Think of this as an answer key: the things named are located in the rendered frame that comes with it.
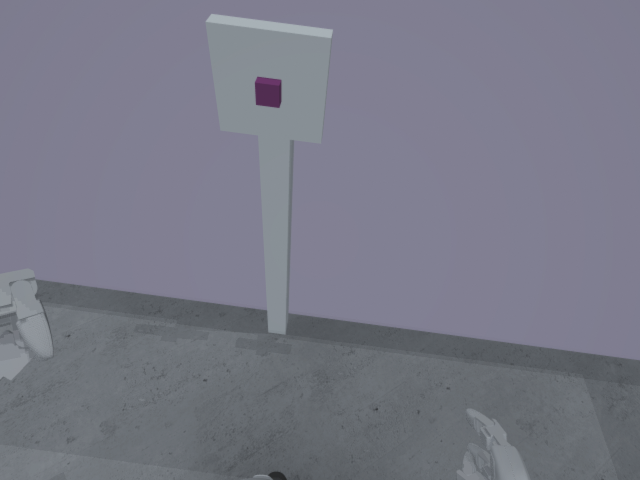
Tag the button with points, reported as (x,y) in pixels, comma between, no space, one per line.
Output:
(268,92)

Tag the robot right hand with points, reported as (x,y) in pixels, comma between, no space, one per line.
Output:
(504,461)

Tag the panel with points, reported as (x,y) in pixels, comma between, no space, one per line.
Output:
(241,50)

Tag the robot left hand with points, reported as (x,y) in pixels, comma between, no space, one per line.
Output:
(31,336)

